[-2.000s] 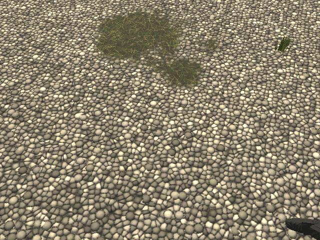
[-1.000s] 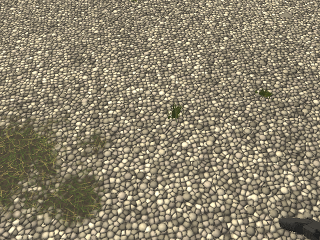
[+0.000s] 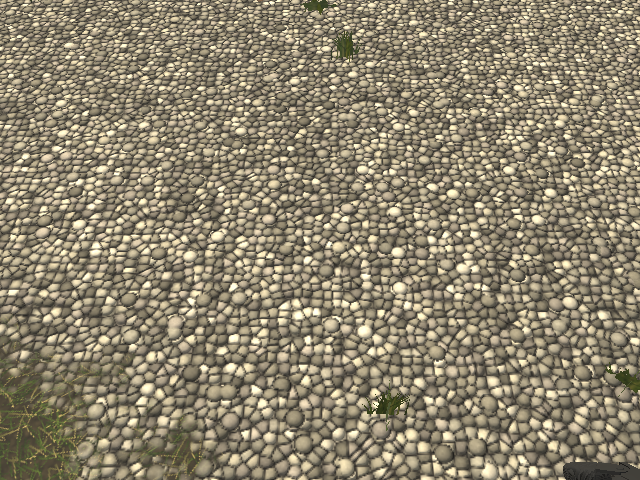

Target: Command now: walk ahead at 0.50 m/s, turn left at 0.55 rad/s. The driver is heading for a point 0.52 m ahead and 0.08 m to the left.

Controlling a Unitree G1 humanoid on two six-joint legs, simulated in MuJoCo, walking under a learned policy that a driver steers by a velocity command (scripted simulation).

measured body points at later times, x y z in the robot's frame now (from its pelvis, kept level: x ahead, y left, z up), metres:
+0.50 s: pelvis +0.29 -0.01 +0.01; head +0.31 +0.00 +0.46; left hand +0.44 +0.29 -0.06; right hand +0.41 -0.28 -0.10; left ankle +0.12 +0.07 -0.69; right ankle +0.42 -0.09 -0.71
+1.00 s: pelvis +0.43 +0.06 +0.02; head +0.45 +0.08 +0.47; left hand +0.40 +0.34 -0.11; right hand +0.71 -0.08 -0.06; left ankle +0.45 +0.18 -0.71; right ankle +0.45 -0.09 -0.70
